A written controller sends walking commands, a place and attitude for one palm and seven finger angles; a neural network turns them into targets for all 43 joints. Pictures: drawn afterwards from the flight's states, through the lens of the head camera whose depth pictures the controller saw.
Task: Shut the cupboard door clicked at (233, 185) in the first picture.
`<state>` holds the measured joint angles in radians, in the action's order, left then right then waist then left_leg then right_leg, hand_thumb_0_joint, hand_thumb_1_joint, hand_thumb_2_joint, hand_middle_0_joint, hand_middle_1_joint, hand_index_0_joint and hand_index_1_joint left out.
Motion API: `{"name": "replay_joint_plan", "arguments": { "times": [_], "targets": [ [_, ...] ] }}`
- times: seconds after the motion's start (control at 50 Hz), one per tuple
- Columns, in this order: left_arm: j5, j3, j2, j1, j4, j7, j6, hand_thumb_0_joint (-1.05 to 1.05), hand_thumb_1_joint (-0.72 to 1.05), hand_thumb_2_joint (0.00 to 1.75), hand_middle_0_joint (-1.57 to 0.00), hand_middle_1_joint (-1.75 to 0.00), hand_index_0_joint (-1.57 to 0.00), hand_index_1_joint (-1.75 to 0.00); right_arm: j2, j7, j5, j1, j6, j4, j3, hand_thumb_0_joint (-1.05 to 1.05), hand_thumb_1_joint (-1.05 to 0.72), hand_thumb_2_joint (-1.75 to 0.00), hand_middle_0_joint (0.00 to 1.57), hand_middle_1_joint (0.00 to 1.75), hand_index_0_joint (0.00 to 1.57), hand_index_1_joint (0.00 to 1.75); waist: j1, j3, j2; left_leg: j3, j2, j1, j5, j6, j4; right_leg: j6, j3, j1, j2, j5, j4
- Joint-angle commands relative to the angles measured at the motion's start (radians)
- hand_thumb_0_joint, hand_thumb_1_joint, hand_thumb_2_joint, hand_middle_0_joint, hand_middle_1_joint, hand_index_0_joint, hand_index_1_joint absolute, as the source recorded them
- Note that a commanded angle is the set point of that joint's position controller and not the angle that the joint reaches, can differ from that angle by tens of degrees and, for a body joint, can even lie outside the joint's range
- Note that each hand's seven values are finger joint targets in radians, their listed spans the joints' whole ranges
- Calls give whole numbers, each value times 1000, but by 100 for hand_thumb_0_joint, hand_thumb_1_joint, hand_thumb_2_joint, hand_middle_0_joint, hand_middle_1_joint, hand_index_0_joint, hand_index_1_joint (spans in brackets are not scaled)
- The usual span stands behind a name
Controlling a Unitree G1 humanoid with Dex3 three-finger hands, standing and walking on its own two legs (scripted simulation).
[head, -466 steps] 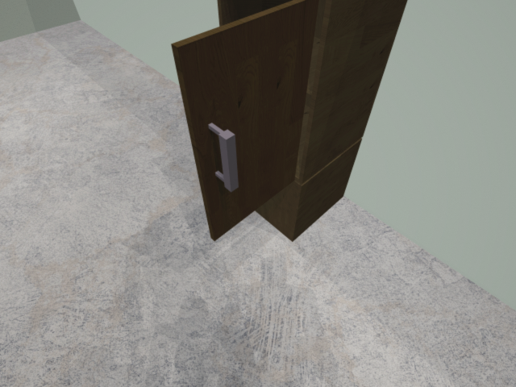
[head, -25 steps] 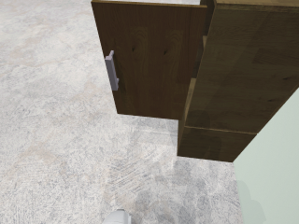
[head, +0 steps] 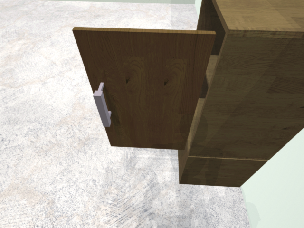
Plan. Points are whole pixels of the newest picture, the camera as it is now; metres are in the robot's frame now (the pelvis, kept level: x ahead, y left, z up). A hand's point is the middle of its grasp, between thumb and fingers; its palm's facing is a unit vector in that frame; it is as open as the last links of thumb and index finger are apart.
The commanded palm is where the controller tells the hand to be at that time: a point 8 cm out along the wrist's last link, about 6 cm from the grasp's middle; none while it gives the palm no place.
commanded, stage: come to a stop and stand still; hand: left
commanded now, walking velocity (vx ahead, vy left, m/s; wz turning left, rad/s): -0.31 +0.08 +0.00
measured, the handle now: (104, 105) +0.50 +0.20 +0.00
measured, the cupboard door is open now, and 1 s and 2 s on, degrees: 90 90 90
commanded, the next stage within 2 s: look again from close up in 0.80 s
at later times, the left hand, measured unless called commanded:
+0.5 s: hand out of the picture +0.05 +0.17 -0.17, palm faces +0.05 -0.96 -0.26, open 7.4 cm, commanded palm none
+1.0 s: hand out of the picture +0.04 +0.16 -0.15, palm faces +0.01 -0.97 -0.26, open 7.4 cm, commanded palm none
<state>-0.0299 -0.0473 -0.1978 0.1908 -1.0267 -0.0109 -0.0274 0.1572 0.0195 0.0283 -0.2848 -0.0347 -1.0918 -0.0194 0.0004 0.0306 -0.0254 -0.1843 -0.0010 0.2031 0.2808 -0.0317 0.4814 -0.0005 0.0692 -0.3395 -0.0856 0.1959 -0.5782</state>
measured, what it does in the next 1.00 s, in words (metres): stands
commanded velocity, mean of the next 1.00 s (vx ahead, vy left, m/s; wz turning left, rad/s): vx -0.05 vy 0.01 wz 0.00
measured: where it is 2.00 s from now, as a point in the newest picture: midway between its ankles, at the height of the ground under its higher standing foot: outside the picture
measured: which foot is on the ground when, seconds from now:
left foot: down 0.00-1.00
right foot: down 0.00-1.00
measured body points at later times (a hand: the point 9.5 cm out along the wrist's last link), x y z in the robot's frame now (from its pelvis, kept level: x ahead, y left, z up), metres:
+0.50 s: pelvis +0.01 -0.02 -0.01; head +0.05 -0.03 +0.44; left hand +0.05 +0.22 -0.15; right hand +0.06 -0.25 -0.17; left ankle -0.01 +0.10 -0.73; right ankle +0.00 -0.12 -0.73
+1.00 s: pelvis +0.01 -0.03 +0.01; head +0.02 -0.06 +0.46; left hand +0.04 +0.21 -0.13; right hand +0.02 -0.26 -0.16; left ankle -0.01 +0.10 -0.73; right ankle +0.00 -0.12 -0.73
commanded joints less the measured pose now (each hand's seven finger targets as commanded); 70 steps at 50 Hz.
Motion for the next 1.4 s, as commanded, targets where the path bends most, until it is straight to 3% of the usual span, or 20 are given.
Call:
{"name": "replay_joint_plan", "arguments": {
  "times": [0.0, 0.02, 0.04, 0.1, 0.16, 0.2, 0.24, 0.26, 0.3, 0.36, 0.38, 0.4, 0.42, 0.44, 0.48, 0.56, 0.62, 0.74, 0.98, 1.38],
  "targets": [
    [18, 9, -136, 124, -22, -13, -11, 0, 90, 90, -20, -30, -20, -30, 56, -1, -23, -67, 8, 22, -5, 0, -90, -90, 20, 30, 20, 30, 0, -52, -92, 91, 53, 76, -8, 52, -25, -103, -200, 211, -220, -581, 163],
    [23, 5, -137, 101, -22, -19, -12, 0, 90, 90, -20, -30, -20, -30, 58, 1, -23, -83, 22, 5, -8, 0, -90, -90, 20, 30, 20, 30, -9, -93, -191, 87, 57, 31, -28, 57, -9, -117, -193, 215, -201, -686, 143],
    [26, 6, -133, 82, -17, -25, -8, 0, 90, 90, -20, -30, -20, -30, 73, 4, -26, -92, 31, -4, -12, 0, -90, -90, 20, 30, 20, 30, -7, -107, -209, 89, 61, 25, -13, 59, 9, -119, -171, 234, -202, -755, 135],
    [26, -5, -137, 76, -12, -36, 11, 0, 90, 90, -20, -30, -20, -30, 75, 11, -27, -84, 49, -10, -22, 0, -90, -90, 20, 30, 20, 30, 5, -113, -116, 88, 70, 32, -115, 66, 19, -115, -140, 274, -195, -851, 78],
    [22, -18, -136, 62, 1, -40, 29, 0, 90, 90, -20, -30, -20, -30, 78, 16, -22, -79, 58, 5, -32, 0, -90, -90, 20, 30, 20, 30, 12, -112, -38, 89, 86, -7, -285, 61, 29, -111, -111, 229, -175, -745, 46],
    [23, -20, -117, 37, 24, -38, 37, 0, 90, 90, -20, -30, -20, -30, 93, 20, -17, -82, 61, 20, -42, 0, -90, -90, 20, 30, 20, 30, -1, -111, 45, 121, 136, -71, -497, 41, 19, -77, -72, 142, -118, -561, 7],
    [23, -14, -68, 9, 50, -35, 49, 0, 90, 90, -20, -30, -20, -30, 125, 25, -8, -74, 61, 39, -49, 0, -90, -90, 20, 30, 20, 30, -3, -63, 157, 211, 234, -50, -633, -32, -72, -24, 1, 77, -13, -164, -73],
    [19, -10, -44, -10, 57, -35, 56, 0, 90, 90, -20, -30, -20, -30, 116, 26, -5, -66, 55, 39, -48, 0, -90, -90, 20, 30, 20, 30, -4, -38, 177, 238, 268, -29, -668, -79, -107, -11, 3, 57, 28, 107, -133],
    [19, -14, -35, -8, 60, -31, 68, 0, 90, 90, -20, -30, -20, -30, 124, 31, 1, -19, 48, 55, -46, 0, -90, -90, 20, 30, 20, 30, 3, -3, 196, 256, 297, 17, -601, -133, -132, -9, -46, 19, 41, 295, -236],
    [15, -11, -24, 48, 43, -24, 59, 0, 90, 90, -20, -30, -20, -30, 125, 30, -1, 34, 42, 70, -45, 0, -90, -90, 20, 30, 20, 30, 32, -20, 152, 217, 256, -27, -585, -109, -61, -13, -35, 71, 42, 160, -73],
    [14, -11, -34, 78, 33, -23, 50, 0, 90, 90, -20, -30, -20, -30, 135, 28, -8, 38, 41, 71, -48, 0, -90, -90, 20, 30, 20, 30, 40, -42, 119, 200, 221, -38, -534, -73, -19, -13, -48, 119, 35, 11, 44],
    [13, 4, -80, 168, 0, -63, 30, 0, 90, 90, -20, -30, -20, -30, 175, 16, -40, 112, 26, 147, -53, 0, -90, -90, 20, 30, 20, 30, 50, -48, 145, 135, 208, -55, -694, -9, 209, -13, -109, 61, -40, -273, 148],
    [12, -1, -140, 111, 64, -56, 15, 0, 90, 90, -20, -30, -20, -30, 89, -2, -28, 50, 31, 190, -46, 0, -90, -90, 20, 30, 20, 30, -2, -46, 3, 110, 90, 59, -101, 26, 199, -84, -269, 76, -143, -259, 167],
    [11, 4, -138, 64, 74, -52, 0, 0, 90, 90, -20, -30, -20, -30, 62, -9, -22, 23, 40, 179, -36, 0, -90, -90, 20, 30, 20, 30, -26, -91, -77, 116, 62, 88, 116, 31, 169, -136, -288, 130, -158, -312, 149],
    [10, 6, -124, 46, 90, -50, -18, 0, 90, 90, -20, -30, -20, -30, 59, -11, -19, -18, 37, 174, -30, 0, -90, -90, 20, 30, 20, 30, -45, -144, -107, 131, 46, 26, 31, 22, 62, -132, -240, 182, -123, -440, 87],
    [15, 23, -102, 54, 80, -36, -4, 0, 90, 90, -20, -30, -20, -30, 103, -2, -13, 19, 21, 167, -24, 0, -90, -90, 20, 30, 20, 30, -22, -32, 87, 176, 125, -58, -248, -7, -34, -54, -135, 68, -12, -173, 92],
    [16, 33, -99, 70, 61, -31, -2, 0, 90, 90, -20, -30, -20, -30, 117, -3, -14, 31, 25, 167, -14, 0, -90, -90, 20, 30, 20, 30, -20, 18, -18, 166, 107, -24, -80, 3, -67, -50, -167, 53, -22, -33, 172],
    [18, 34, -114, 66, 44, -24, -4, 0, 90, 90, -20, -30, -20, -30, 121, -7, -9, 7, 17, 126, -1, 0, -90, -90, 20, 30, 20, 30, -18, 38, -15, 162, 98, -35, -25, 6, -123, -51, -178, 40, -19, 110, 237],
    [22, 31, -130, 68, -13, -22, -15, 0, 90, 90, -20, -30, -20, -30, 123, 2, -11, -18, 3, 31, 15, 0, -90, -90, 20, 30, 20, 30, 0, 2, 11, 153, 109, -37, -122, 19, -137, -56, -155, 156, -36, -123, 218],
    [21, 32, -115, 85, -55, -26, -14, 0, 90, 90, -20, -30, -20, -30, 112, 13, -14, -29, 3, -24, 12, 0, -90, -90, 20, 30, 20, 30, -2, 1, 18, 142, 121, -72, -174, 23, -132, -52, -149, 174, -30, -247, 214]
  ]
}}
